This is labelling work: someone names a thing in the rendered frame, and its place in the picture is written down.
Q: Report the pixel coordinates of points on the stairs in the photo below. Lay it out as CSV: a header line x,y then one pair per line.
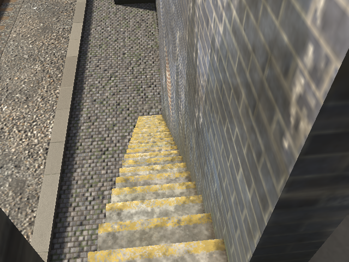
x,y
155,214

